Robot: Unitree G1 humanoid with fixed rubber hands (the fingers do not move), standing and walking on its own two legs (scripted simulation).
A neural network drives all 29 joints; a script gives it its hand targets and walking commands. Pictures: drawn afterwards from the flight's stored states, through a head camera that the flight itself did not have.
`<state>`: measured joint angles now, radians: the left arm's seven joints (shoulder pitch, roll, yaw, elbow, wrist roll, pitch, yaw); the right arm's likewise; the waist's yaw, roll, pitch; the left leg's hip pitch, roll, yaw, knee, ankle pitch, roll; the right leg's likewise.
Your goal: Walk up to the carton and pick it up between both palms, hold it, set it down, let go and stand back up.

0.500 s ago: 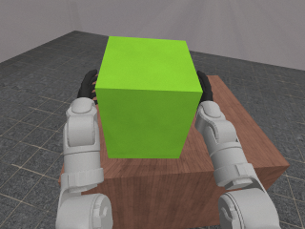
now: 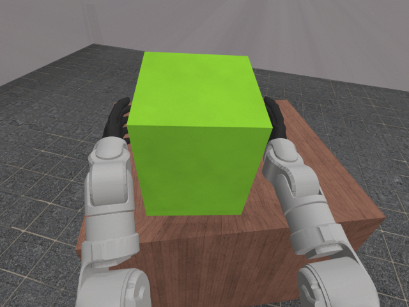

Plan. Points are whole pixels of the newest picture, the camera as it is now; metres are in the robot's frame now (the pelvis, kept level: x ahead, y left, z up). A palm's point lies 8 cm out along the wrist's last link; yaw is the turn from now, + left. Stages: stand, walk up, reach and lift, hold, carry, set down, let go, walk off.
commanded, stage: hold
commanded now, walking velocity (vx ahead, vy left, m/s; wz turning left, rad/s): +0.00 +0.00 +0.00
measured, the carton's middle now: (195, 138) +0.40 +0.01 +0.18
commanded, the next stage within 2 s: none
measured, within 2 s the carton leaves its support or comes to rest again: neither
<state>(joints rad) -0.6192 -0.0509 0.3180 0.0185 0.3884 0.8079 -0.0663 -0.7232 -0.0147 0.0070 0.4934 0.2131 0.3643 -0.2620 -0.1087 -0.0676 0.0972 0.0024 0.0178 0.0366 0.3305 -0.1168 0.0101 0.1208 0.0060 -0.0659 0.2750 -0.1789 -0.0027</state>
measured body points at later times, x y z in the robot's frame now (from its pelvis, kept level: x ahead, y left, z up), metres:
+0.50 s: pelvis -0.01 +0.00 +0.00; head -0.05 +0.03 +0.45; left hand +0.38 +0.16 +0.21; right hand +0.38 -0.13 +0.21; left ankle +0.06 +0.11 -0.75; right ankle +0.00 -0.11 -0.75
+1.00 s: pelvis +0.00 +0.00 +0.00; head -0.04 +0.03 +0.45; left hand +0.37 +0.16 +0.20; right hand +0.38 -0.13 +0.20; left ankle +0.06 +0.11 -0.75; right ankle +0.00 -0.11 -0.75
